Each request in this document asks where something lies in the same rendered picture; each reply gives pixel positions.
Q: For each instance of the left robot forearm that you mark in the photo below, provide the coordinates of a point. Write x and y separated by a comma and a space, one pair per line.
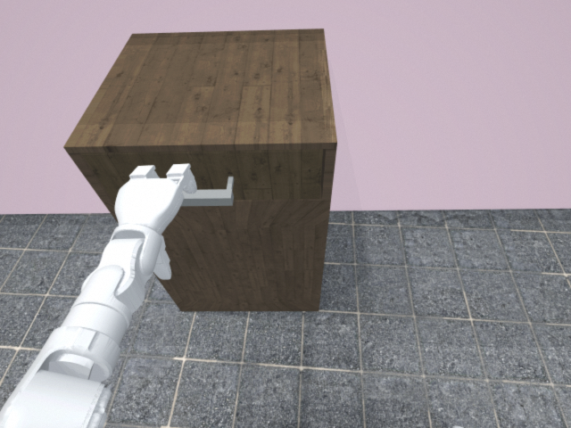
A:
87, 345

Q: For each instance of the left robot upper arm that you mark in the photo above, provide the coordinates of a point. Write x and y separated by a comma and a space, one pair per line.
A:
53, 400

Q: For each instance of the drawer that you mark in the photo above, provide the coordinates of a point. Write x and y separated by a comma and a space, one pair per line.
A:
258, 174

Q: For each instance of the handle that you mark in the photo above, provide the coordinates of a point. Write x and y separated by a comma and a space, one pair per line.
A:
214, 197

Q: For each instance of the cabinet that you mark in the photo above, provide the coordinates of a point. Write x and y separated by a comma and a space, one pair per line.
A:
225, 91

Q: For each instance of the left robot hand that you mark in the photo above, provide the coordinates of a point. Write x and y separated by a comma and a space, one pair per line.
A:
151, 201

